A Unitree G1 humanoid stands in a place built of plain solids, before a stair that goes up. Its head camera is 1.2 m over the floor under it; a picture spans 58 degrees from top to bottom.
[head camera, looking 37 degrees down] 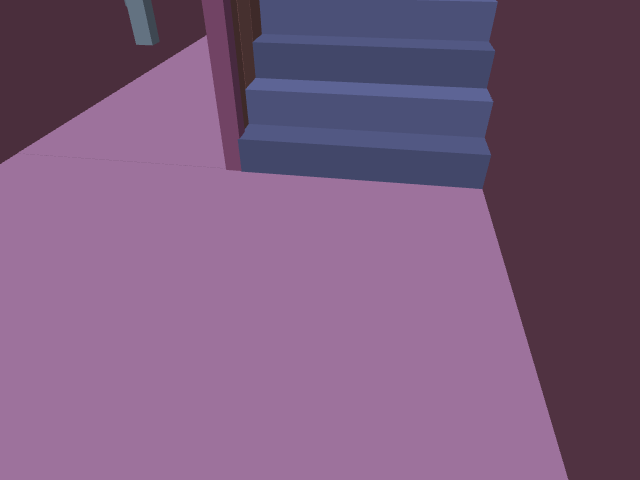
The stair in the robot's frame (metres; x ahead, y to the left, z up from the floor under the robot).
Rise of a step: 0.20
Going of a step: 0.22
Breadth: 1.36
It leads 8 degrees to the right of straight ahead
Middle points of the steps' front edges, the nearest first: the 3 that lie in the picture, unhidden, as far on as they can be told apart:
2.15 -0.21 0.20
2.37 -0.25 0.41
2.59 -0.28 0.61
